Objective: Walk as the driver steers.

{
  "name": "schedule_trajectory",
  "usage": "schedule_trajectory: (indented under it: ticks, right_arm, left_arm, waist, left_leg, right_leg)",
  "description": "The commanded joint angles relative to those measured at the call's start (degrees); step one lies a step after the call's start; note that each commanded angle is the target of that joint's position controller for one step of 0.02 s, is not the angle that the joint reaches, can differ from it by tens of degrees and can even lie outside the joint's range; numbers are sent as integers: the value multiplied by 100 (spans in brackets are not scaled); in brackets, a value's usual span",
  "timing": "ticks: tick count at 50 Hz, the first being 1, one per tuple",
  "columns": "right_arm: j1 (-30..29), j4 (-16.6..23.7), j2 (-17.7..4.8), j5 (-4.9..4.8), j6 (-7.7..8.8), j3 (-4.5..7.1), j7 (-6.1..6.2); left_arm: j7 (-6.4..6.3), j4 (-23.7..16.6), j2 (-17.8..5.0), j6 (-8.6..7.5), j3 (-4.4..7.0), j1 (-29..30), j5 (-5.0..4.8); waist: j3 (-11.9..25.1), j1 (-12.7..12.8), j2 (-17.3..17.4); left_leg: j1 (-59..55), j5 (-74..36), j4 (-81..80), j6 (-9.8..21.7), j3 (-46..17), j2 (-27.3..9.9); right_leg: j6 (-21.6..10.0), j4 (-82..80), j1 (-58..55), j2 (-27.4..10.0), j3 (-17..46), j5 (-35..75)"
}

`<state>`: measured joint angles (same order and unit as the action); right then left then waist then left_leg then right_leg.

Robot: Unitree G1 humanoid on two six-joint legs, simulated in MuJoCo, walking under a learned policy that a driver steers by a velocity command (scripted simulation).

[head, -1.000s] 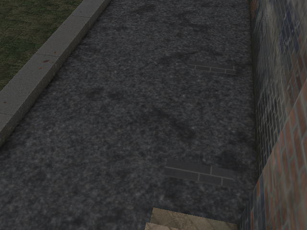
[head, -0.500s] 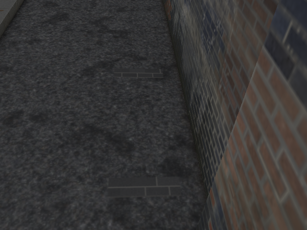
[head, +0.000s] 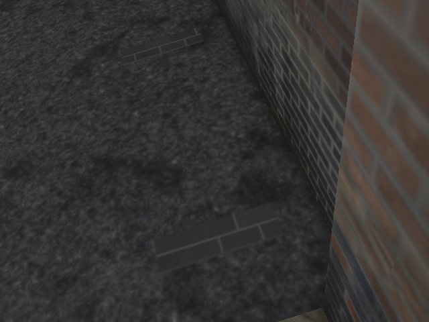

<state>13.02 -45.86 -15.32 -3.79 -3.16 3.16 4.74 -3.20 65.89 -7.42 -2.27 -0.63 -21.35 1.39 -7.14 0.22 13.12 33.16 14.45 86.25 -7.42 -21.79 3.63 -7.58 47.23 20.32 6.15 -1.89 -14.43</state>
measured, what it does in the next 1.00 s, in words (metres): goes down: left foot 0.23 m lower, then right foot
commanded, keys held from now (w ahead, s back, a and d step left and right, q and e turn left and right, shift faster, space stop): w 0.82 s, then w+q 0.18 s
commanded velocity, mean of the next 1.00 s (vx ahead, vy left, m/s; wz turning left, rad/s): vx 0.46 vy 0.11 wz -0.01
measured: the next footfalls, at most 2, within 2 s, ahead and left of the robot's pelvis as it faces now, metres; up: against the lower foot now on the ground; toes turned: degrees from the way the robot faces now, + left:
left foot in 0.24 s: +0.20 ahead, +0.20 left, -0.23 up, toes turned -11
right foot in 0.46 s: +0.34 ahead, -0.01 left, -0.23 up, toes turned +1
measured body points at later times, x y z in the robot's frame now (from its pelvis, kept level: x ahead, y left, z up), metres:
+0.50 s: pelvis +0.26 +0.10 -0.28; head +0.28 +0.06 +0.17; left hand +0.41 +0.32 -0.39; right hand +0.09 -0.12 -0.43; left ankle +0.17 +0.21 -0.92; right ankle +0.32 -0.02 -0.92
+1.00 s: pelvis +0.56 +0.11 -0.42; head +0.61 +0.14 +0.02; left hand +0.65 +0.32 -0.58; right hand +0.46 -0.15 -0.54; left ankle +0.60 +0.26 -1.11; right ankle +0.41 -0.06 -1.12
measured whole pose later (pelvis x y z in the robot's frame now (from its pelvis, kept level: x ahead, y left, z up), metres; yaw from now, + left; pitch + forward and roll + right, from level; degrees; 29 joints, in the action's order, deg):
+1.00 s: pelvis +0.56 +0.11 -0.42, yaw -2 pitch +5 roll -4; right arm 30.3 -54.0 -13.1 -1.1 6.9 3.9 -0.6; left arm -1.9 55.7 -8.3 -5.3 3.8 -11.6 0.3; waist -0.4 -5.1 1.3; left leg 36.8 -0.9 55.3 -1.8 -7.3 -4.5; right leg -2.2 36.9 10.2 -1.7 -1.8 -24.1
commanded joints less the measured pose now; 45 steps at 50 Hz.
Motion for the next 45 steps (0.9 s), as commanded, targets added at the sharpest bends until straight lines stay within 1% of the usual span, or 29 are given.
schedule_trajectory:
  ticks: [1, 2, 5, 8, 10, 11, 12, 13, 14, 16, 17, 18, 20, 21, 23, 24, 25, 27, 29, 31, 35, 36, 37, 39, 40, 41, 42, 43, 45]
  right_arm:
    - [1220, -58, -173, 315, -168, -70, 14]
    - [941, -144, -695, 312, -22, 99, -153]
    - [583, -299, -200, 758, 117, 33, -741]
    - [1729, -852, -269, 546, 196, 130, -823]
    - [2266, -1159, -616, 624, 162, 281, -783]
    - [3401, -1497, -757, 728, 110, 388, -724]
    - [4103, -1659, -894, 797, 183, 454, -635]
    - [3978, -1950, -810, 270, 435, 306, -702]
    - [3083, -1872, -673, 136, 640, 166, -784]
    - [2314, -1728, 168, 246, 788, -41, -540]
    - [1479, -1556, -740, 458, 738, 146, -480]
    - [347, -1045, -794, 572, 694, 106, -283]
    - [363, -1201, -1251, 608, 574, 195, -169]
    - [491, -1174, -861, 433, 657, 168, -70]
    - [2175, -1486, -68, 196, 727, 24, -137]
    - [3207, -1621, 407, 85, 653, -78, -181]
    - [4031, -1804, 609, 273, 525, -199, -225]
    - [3864, -1999, 562, 286, 556, -290, -170]
    - [3884, -2139, 304, 233, 668, -174, -132]
    - [4229, -2222, -76, 124, 856, 10, -121]
    - [4704, -2374, 214, 96, 1041, 22, -204]
    - [4420, -2178, 351, 87, 1111, 31, -124]
    - [4027, -2204, 466, 256, 985, -99, -107]
    - [2678, -1617, 588, 172, 919, -139, -76]
    - [2130, -1387, 444, 78, 861, -90, -80]
    - [2154, -1205, 27, 74, 762, -14, -138]
    - [1899, -923, -222, 78, 751, 87, -168]
    - [1840, -940, -13, 104, 706, 30, -217]
    - [1600, -469, 422, 88, 1029, -38, -336]
  left_arm:
    - [-388, -999, -1650, -562, 131, 940, 239]
    - [-533, -1025, -1705, -580, 290, 661, -15]
    - [-778, -1152, -1144, -342, 251, -125, -590]
    - [-668, -1283, -1057, -58, 297, 335, -356]
    - [-561, -1452, -947, -13, 287, 828, -219]
    - [-473, -1484, -1132, -93, 429, 1528, -220]
    - [-396, -1543, -1068, -252, 523, 1939, -193]
    - [-298, -1929, -770, -266, 434, 968, -86]
    - [-203, -1847, -665, -340, 311, 202, -236]
    - [-251, -1809, -828, -360, 348, 1127, -221]
    - [-111, -1664, -399, -354, 217, 240, -198]
    - [-55, -1805, -633, -272, 195, 424, -345]
    - [77, -1428, -809, -164, 323, -59, -365]
    - [49, -1346, -1177, -161, 398, -210, -343]
    - [114, -1823, -1205, -190, 361, 1550, -309]
    - [80, -1866, -1199, -203, 417, 1959, -227]
    - [126, -1823, -985, -162, 427, 2085, -240]
    - [238, -1939, -666, -200, 394, 2200, -465]
    - [176, -1843, -642, -384, 457, 2036, -438]
    - [165, -1960, -563, -442, 463, 2587, -339]
    - [327, -2261, -464, -504, 489, 3675, -430]
    - [423, -2388, -521, -593, 495, 4044, -358]
    - [480, -2202, -315, -494, 439, 3352, -380]
    - [487, -1849, -258, -488, 437, 1926, -320]
    - [450, -1368, -286, -470, 509, 551, -315]
    - [484, -1153, -122, -274, 432, 293, -523]
    - [506, -1195, -179, -256, 414, 346, -440]
    - [444, -1136, -441, -339, 490, 45, -252]
    - [359, -999, -844, -520, 571, -625, 234]
  waist:
    - [669, -631, -1964]
    - [591, -378, -2026]
    - [-290, -97, -1702]
    - [-117, -557, -1816]
    - [89, -857, -2000]
    - [374, -1674, -1685]
    - [404, -2373, -281]
    - [-185, -1301, 1621]
    - [-167, -347, 1858]
    - [11, -248, -1513]
    - [850, 578, -1178]
    - [953, 776, -1931]
    - [1497, 1064, -1288]
    - [1270, 768, -838]
    - [553, -394, -921]
    - [195, -857, -2125]
    - [280, -1204, -2852]
    - [-290, -1067, -1035]
    - [-336, -933, -397]
    - [-303, -1263, -780]
    - [84, -1523, -690]
    - [-16, -1466, -1179]
    - [145, -1053, -1151]
    - [449, -79, -1355]
    - [783, 724, -2206]
    - [728, 672, -2317]
    - [352, 567, -2351]
    - [360, 611, -1276]
    - [1144, 721, -1731]
  left_leg:
    - [-1273, -1987, -1969, -233, 268, -719]
    - [-949, -3671, -2876, -60, 414, -504]
    - [-1925, -5765, -5165, 370, 1663, 160]
    - [-2138, -5212, -4481, 502, 1921, 99]
    - [-1701, -4414, -4162, 751, 1620, -451]
    - [-3039, -3715, -4722, 1194, 1597, -605]
    - [-4332, -4457, -6016, 1799, 1585, -795]
    - [-3920, -6009, -5641, 2294, 162, -533]
    - [-3537, -6859, -5206, 2523, -744, -747]
    - [-2292, -4128, -5045, 2100, -97, -654]
    - [-2451, -4576, -4333, 2683, -1421, -1537]
    - [-928, -4061, -4781, 2677, -2009, -2062]
    - [978, -2069, -4459, 2596, -1193, -1366]
    - [195, -1348, -3385, 2410, -1302, -1418]
    - [-2083, -142, -2662, 2207, -416, -752]
    - [-1991, 267, -2338, 1876, 478, -156]
    - [-1415, 1224, -2619, 1835, 1352, 66]
    - [-1073, 800, -3148, 1864, 906, -299]
    - [-1830, -646, -2807, 1631, 432, -603]
    - [-3477, -1433, -2958, 1486, -460, -850]
    - [-4730, -2413, -2810, 1432, -1619, -712]
    - [-4049, -2691, -2703, 1065, -1823, -611]
    - [-3075, -3539, -2751, 714, -1331, -371]
    - [-257, -3328, -2065, 469, -627, 26]
    - [936, -2852, -1047, 244, 2, 251]
    - [933, 408, 104, 214, 571, 315]
    - [1311, 2472, 528, 473, 978, 416]
    - [1940, 2442, 696, 591, 1074, 376]
    - [3296, 1938, 151, 805, 1078, -360]
  right_leg:
    - [-199, -822, 1317, -2470, 2772, 4610]
    - [177, 6, 1093, -1686, 1753, 2453]
    - [789, 843, 1851, -428, 57, -552]
    - [595, 2398, 2132, -1039, 343, -330]
    - [432, 3267, 1588, -1943, 1308, 1266]
    - [615, 4775, 2280, -1651, 1052, 1574]
    - [945, 7893, 3156, -605, -66, -673]
    - [1093, 8730, 4801, 291, 8, -4070]
    - [917, 7751, 4807, -319, 285, -3801]
    - [739, 5388, 4179, -769, 173, -2124]
    - [772, 4388, 4005, -1018, 731, -1611]
    - [948, 2177, 2411, -1480, 1261, 207]
    - [1095, 2600, -1047, -632, 760, 1492]
    - [948, 2167, -212, -1095, 1703, 1678]
    - [1152, 166, 2250, -802, 1139, 1717]
    - [1335, -720, 2334, -717, 1177, 1394]
    - [1226, -653, 1794, -709, 1663, 480]
    - [912, 393, 1725, -704, 1397, -397]
    - [623, 1688, 2648, -818, 1205, -732]
    - [810, 2106, 4383, -665, 1115, -931]
    - [732, 2131, 5577, -491, 979, -1014]
    - [674, 1522, 5094, -472, 521, -71]
    - [611, 997, 3651, -298, 211, 427]
    - [487, -317, -384, -335, 444, 1098]
    - [216, -1612, -2727, -682, 747, 2328]
    - [83, -3324, -3162, -1364, 1108, 3565]
    - [36, -4276, -3446, -1713, 1129, 4115]
    - [270, -3683, -3974, -1691, 1015, 4339]
    - [-86, -1497, -5301, -2523, 936, 5274]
